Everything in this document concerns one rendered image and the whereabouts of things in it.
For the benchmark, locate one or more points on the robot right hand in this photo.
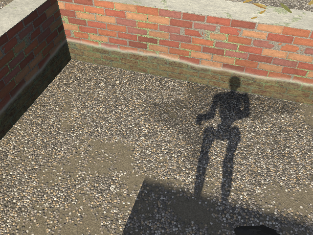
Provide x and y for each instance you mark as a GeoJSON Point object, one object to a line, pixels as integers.
{"type": "Point", "coordinates": [255, 230]}

